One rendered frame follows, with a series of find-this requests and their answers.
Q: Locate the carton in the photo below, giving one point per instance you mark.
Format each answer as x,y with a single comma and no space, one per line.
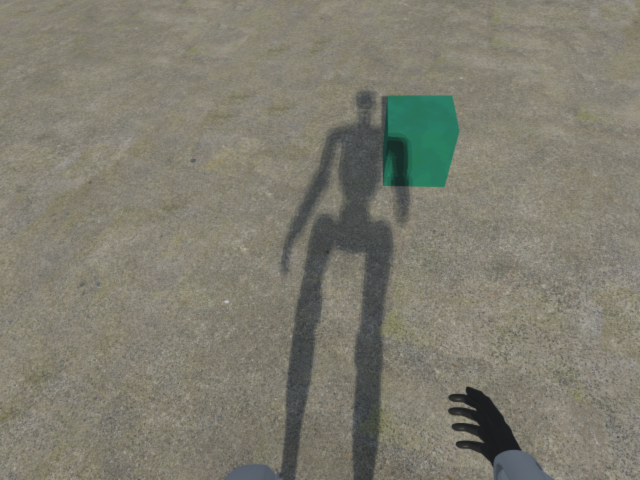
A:
419,140

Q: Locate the right robot forearm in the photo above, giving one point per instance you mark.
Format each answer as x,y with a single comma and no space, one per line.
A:
517,465

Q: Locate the robot right hand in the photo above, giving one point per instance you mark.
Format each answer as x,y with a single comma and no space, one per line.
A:
493,430

